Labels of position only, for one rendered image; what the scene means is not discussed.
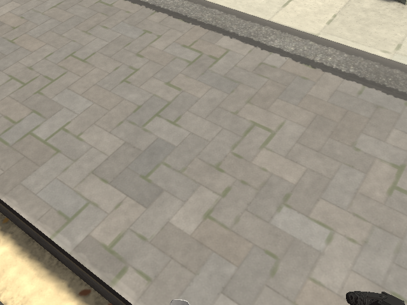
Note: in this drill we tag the robot right hand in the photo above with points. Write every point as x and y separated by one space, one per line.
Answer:
371 298

